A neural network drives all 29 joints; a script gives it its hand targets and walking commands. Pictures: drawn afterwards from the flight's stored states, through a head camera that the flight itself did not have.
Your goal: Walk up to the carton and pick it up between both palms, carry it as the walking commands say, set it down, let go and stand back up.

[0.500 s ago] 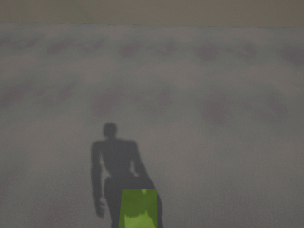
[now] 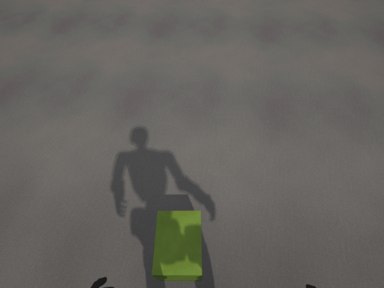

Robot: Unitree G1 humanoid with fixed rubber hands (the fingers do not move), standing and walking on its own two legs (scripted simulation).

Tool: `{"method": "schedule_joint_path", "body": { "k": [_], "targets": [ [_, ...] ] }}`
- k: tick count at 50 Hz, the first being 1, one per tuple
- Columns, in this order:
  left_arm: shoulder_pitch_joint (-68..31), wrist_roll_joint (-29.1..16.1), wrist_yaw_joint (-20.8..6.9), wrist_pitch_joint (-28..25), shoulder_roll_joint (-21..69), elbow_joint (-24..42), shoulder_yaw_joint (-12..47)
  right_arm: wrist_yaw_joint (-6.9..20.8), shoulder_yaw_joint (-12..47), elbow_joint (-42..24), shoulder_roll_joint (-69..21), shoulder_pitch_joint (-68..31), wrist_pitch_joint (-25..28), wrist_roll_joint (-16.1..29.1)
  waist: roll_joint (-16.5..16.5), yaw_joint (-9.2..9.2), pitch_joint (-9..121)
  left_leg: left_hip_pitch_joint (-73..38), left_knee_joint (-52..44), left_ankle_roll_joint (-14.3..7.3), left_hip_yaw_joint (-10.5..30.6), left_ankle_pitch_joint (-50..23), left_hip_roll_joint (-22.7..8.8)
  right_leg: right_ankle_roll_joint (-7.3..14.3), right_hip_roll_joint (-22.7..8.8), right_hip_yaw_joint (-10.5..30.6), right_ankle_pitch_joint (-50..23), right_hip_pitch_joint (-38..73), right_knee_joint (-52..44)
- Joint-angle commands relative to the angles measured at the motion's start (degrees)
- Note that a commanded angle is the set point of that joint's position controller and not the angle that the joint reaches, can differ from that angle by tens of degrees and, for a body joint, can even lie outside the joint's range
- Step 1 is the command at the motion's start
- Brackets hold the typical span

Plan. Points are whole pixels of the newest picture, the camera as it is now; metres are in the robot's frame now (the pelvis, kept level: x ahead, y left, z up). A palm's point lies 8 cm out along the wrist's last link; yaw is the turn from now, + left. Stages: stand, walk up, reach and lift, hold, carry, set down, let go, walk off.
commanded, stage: reach and lift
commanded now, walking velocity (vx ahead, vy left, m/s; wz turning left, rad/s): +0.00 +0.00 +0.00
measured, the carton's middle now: (179, 246) +0.37 +0.08 -0.65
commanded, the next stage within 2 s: none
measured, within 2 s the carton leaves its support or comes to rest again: neither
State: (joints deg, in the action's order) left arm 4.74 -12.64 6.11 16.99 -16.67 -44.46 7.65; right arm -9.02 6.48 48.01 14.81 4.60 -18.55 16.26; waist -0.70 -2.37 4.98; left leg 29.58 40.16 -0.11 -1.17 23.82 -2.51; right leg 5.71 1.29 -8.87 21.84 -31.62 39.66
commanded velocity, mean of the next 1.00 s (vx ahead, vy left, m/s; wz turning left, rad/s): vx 0.00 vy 0.00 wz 0.00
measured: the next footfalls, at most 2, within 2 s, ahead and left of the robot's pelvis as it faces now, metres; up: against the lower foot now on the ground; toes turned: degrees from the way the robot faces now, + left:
none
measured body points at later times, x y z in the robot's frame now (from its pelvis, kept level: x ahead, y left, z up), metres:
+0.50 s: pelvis -0.09 +0.06 -0.05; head +0.11 +0.06 +0.36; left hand +0.15 +0.23 -0.19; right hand +0.12 -0.18 -0.19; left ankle -0.05 +0.15 -0.71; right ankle -0.03 -0.05 -0.71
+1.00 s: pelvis -0.18 +0.08 -0.11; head +0.07 +0.05 +0.26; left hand +0.29 +0.22 -0.21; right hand +0.27 -0.16 -0.22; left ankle -0.05 +0.15 -0.71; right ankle -0.03 -0.05 -0.71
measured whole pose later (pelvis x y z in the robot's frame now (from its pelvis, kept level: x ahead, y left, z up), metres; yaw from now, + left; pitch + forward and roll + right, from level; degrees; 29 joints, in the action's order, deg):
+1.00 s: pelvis -0.18 +0.08 -0.11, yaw -4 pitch +20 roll +0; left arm -59.6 -8.7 11.0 26.5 -10.9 -51.9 -9.2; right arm -1.3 -9.2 58.8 17.6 -61.5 -24.1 6.0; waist -2.1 0.4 -14.9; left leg 71.7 71.7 -3.2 -3.6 20.6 1.5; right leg 0.2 -0.5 -0.7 15.6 -73.8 67.9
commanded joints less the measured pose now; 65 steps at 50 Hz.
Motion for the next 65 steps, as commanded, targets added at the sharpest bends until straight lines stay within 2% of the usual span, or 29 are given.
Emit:
{"method": "schedule_joint_path", "body": {
  "k": [1,5,10,12,14,17,19,20,22,23,25,28,30,31,33,37,40,41,42,46,49,50,53,55,59,62,63,64,65],
  "targets": [
    [5.8,-0.1,-2.8,11.0,3.5,-0.5,2.4,1.7,6.4,-3.8,-7.2,1.9,-10.2,5.8,4.4,-0.75,19.8,12.8,-0.8,-6.6,4.2,-25.7,1.4,1.0,-7.6,15.4,-58.2,21.1,-1.4],
    [9.8,5.7,-4.4,14.2,2.9,-0.8,-5.3,4.3,-0.2,-1.2,-7.9,9.5,-13.3,-2.2,3.8,-0.81,25.4,14.9,-4.7,-3.7,4.7,-27.6,4.4,-0.8,-6.9,16.5,-65.0,22.3,-2.2],
    [2.3,18.6,-4.2,9.9,9.3,16.4,-12.2,6.6,-13.0,-14.9,-4.8,2.3,-8.8,-20.6,0.2,-2.75,19.6,20.1,-7.9,-1.9,7.4,-27.3,5.1,-5.0,-6.7,18.9,-59.4,19.5,-1.9],
    [-4.1,22.1,-3.4,4.3,7.2,22.2,-15.8,6.7,-13.3,-22.3,-7.0,-6.1,-3.5,-22.2,3.5,-0.56,20.9,31.8,-5.2,-1.6,5.9,-21.6,4.6,-5.3,-8.2,20.2,-63.7,20.6,1.9],
    [-7.0,22.7,-2.1,-1.1,5.5,23.8,-19.0,7.4,-14.8,-22.8,-6.9,-11.1,1.7,-20.5,4.5,2.02,28.5,40.4,-2.7,-1.6,4.4,-27.1,3.3,-4.9,-8.1,19.9,-67.8,22.0,7.5],
    [-7.6,20.0,-1.4,-4.2,7.1,28.4,-17.4,9.8,-18.9,-23.9,-3.5,-12.1,5.2,-18.2,1.8,1.56,41.3,27.4,0.9,-1.7,4.5,-40.7,2.1,-6.1,-5.1,15.0,-56.4,10.2,10.0],
    [-6.1,17.4,-1.2,-2.2,11.3,34.4,-13.5,11.6,-19.2,-28.8,1.8,-11.2,4.6,-16.3,-5.6,-0.02,52.2,-2.4,8.2,-0.4,7.7,-57.8,0.9,-5.9,-1.6,11.0,-39.4,-11.7,8.8],
    [-6.3,15.2,-1.1,-0.5,13.1,38.8,-11.6,12.6,-18.7,-31.8,5.5,-10.6,3.6,-15.3,-11.2,1.36,54.2,-11.9,11.7,1.7,7.6,-60.5,0.5,-3.8,-0.3,10.5,-32.0,-19.9,8.0],
    [-9.5,12.4,-1.0,1.9,11.4,43.1,-11.9,13.9,-16.8,-34.2,6.1,-13.0,1.3,-13.4,-11.1,4.36,58.4,-6.0,13.5,4.7,4.1,-45.8,0.9,0.5,0.1,12.3,-32.7,-11.6,9.2],
    [-13.3,11.3,-1.1,4.3,10.4,41.8,-11.4,14.3,-17.5,-32.9,6.4,-15.3,-0.9,-14.6,-9.1,2.43,56.0,0.6,11.5,4.0,3.7,-36.5,1.3,0.3,0.5,10.8,-30.3,-8.3,11.3],
    [-19.7,8.3,-0.5,10.6,13.5,40.2,-9.3,16.0,-14.1,-34.8,6.7,-26.3,-6.3,-12.1,-8.1,3.11,48.7,1.8,6.2,1.8,5.0,-15.1,2.3,-0.6,0.3,7.2,-13.3,-10.3,11.5],
    [-34.5,7.4,0.3,17.1,10.4,31.4,-10.1,16.4,-12.3,-27.0,7.5,-41.9,-12.3,-12.5,-0.2,4.68,29.7,11.8,3.3,-0.6,7.3,14.1,2.3,-1.9,0.1,4.7,4.0,-13.5,12.8],
    [-40.0,7.1,0.6,18.7,8.8,22.7,-11.0,16.1,-11.8,-18.8,7.5,-44.7,-13.6,-13.3,3.5,2.78,21.9,14.9,3.8,-1.9,8.5,22.1,1.8,-2.6,0.0,4.7,8.9,-11.9,13.6],
    [-46.4,7.1,0.8,17.9,8.6,20.9,-11.3,16.1,-12.4,-16.5,8.1,-50.2,-13.2,-13.0,1.9,2.30,18.2,16.8,3.1,-2.3,10.3,27.3,0.6,-2.9,-0.1,4.7,9.9,-12.6,15.2],
    [-50.5,8.8,1.2,16.1,7.4,14.4,-15.1,15.5,-13.2,-11.4,8.4,-56.6,-11.5,-14.4,5.3,1.90,17.0,19.7,4.2,-2.5,7.7,26.1,0.2,-3.7,0.6,7.9,13.0,-6.0,13.8],
    [-58.2,9.7,3.7,13.6,5.8,8.3,-19.2,13.8,-18.2,-5.5,11.2,-65.8,-8.6,-18.5,6.7,1.35,20.0,18.8,4.1,-1.3,9.6,19.8,0.8,-5.3,1.0,6.9,5.4,-9.0,17.4],
    [-70.0,8.7,5.0,12.6,3.5,1.3,-18.7,12.9,-19.1,1.4,13.4,-76.5,-7.8,-17.8,2.2,3.42,24.1,14.8,5.9,-0.7,11.4,25.2,0.6,-5.0,0.2,7.0,12.5,-16.2,19.7],
    [-73.4,7.7,5.3,12.0,3.1,2.5,-18.5,12.6,-19.1,1.6,13.6,-78.5,-6.8,-17.1,2.6,1.82,25.9,14.0,6.0,-0.6,12.0,25.4,0.7,-5.0,0.3,6.6,11.7,-17.9,19.9],
    [-76.3,8.0,5.4,11.0,2.2,0.5,-18.7,12.2,-18.9,1.6,13.8,-81.5,-5.8,-16.3,1.1,2.57,25.2,15.5,7.6,-0.6,11.7,24.4,1.3,-5.1,0.4,6.3,11.8,-21.2,21.0],
    [-90.2,4.7,5.6,6.2,-4.7,7.3,-19.9,8.0,-16.7,-3.8,14.1,-92.6,-2.1,-10.1,5.3,2.42,44.1,16.0,17.2,1.5,7.0,10.8,3.2,-4.7,-0.2,9.6,7.8,-16.1,19.9],
    [-93.4,3.4,5.2,6.0,-8.6,2.5,-16.4,4.9,-16.4,-1.6,15.0,-96.3,-2.5,-8.1,-0.2,1.22,51.8,15.4,16.7,1.8,6.1,14.5,3.2,-4.3,-0.6,9.0,10.2,-13.7,19.5],
    [-92.7,3.9,5.4,5.4,-9.9,1.9,-16.2,4.0,-15.7,-1.7,15.9,-95.8,-2.2,-7.8,-1.4,2.86,53.3,15.4,16.4,1.7,6.2,14.0,3.4,-4.2,-1.0,9.2,9.9,-12.8,19.3],
    [-96.3,2.0,5.3,3.2,-11.8,8.2,-13.9,1.8,-15.1,-6.9,17.0,-97.5,0.0,-5.3,-1.9,2.26,66.7,11.9,17.7,2.0,6.2,8.5,3.6,-4.0,0.2,8.7,3.2,-9.8,21.7],
    [-96.6,-0.2,4.4,2.8,-12.6,8.5,-11.3,0.7,-14.1,-9.2,16.8,-97.5,0.1,-4.2,0.0,-0.20,72.9,12.4,17.7,1.6,5.8,7.8,3.9,-4.4,0.4,8.9,2.3,-4.7,21.7],
    [-93.1,-2.0,3.1,3.9,-13.8,16.8,-10.5,-1.7,-13.4,-20.4,16.1,-95.9,-1.6,-2.5,4.0,1.55,102.2,9.5,23.0,0.3,3.4,-12.3,7.2,-4.4,1.7,11.2,-16.7,13.1,25.1],
    [-86.4,1.4,0.7,0.3,-18.6,16.4,-16.7,-1.9,-14.5,-23.0,12.5,-87.4,0.6,-3.8,6.3,4.31,96.0,28.6,26.7,-0.9,3.0,-20.0,7.1,-4.0,0.8,14.5,-36.0,19.8,31.1],
    [-86.0,2.7,-0.2,-1.0,-16.8,15.9,-17.5,-1.5,-16.9,-22.7,12.3,-86.0,2.0,-5.4,6.1,2.09,93.5,35.9,26.7,-0.9,2.8,-20.5,6.8,-3.5,0.7,16.3,-42.0,22.2,31.8],
    [-85.7,4.3,-0.6,-2.3,-16.7,16.3,-19.1,-1.1,-19.0,-24.0,12.3,-86.4,3.1,-7.0,4.7,3.73,94.1,39.8,25.9,-1.0,2.4,-21.7,7.1,-3.4,0.3,17.1,-46.9,25.0,32.7],
    [-83.9,4.8,-0.8,-3.2,-15.7,17.8,-19.4,-0.7,-19.9,-26.7,11.4,-85.1,4.2,-7.1,5.8,2.80,96.1,42.1,25.8,-0.7,2.1,-24.0,7.6,-3.3,0.5,17.3,-53.0,28.9,33.1]
  ]
}}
